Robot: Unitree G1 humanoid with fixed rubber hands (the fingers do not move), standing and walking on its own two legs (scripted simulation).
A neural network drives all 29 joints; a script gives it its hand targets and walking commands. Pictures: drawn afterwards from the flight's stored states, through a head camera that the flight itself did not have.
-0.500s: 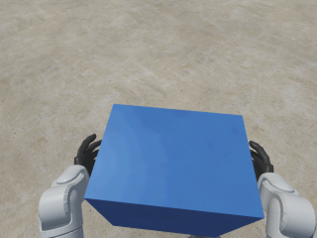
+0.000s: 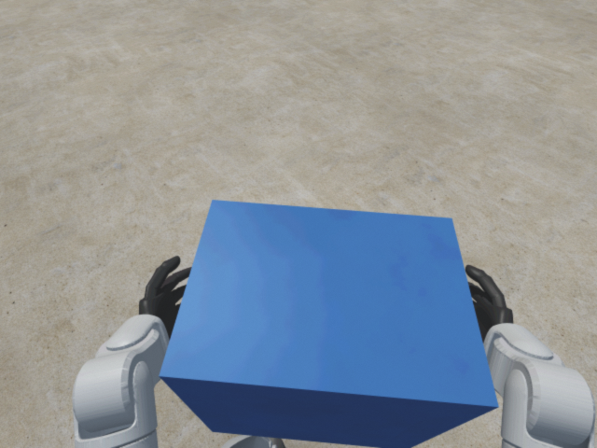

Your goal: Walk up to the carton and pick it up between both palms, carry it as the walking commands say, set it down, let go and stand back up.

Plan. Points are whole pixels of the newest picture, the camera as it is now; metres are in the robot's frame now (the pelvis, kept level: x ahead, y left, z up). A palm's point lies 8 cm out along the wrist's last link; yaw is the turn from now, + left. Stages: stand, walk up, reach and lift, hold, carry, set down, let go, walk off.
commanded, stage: carry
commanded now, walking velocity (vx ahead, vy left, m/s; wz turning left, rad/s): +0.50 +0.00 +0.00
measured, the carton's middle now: (318, 337) +0.26 +0.00 +0.01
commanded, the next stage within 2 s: none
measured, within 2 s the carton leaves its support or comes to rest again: neither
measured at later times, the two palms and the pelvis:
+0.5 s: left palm (236, 143) +0.60 +0.16 +0.08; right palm (448, 156) +0.57 -0.23 +0.07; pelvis +0.34 -0.02 +0.00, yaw -2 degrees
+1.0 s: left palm (259, 62) +0.94 +0.16 +0.08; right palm (415, 68) +0.93 -0.23 +0.07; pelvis +0.70 -0.03 -0.01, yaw -2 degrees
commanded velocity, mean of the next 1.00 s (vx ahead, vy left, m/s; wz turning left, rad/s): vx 0.50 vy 0.00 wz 0.00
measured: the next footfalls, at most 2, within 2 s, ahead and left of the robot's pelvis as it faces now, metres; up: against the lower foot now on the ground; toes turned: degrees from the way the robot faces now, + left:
left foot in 0.04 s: +0.19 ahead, +0.09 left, +0.00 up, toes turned +7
right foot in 0.52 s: +0.51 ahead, -0.12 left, +0.00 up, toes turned -12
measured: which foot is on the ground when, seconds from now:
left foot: up 0.00-0.02, down 0.04-0.50, up 0.52-0.96, down 0.98-1.00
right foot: down 0.00-0.06, up 0.08-0.50, down 0.52-1.00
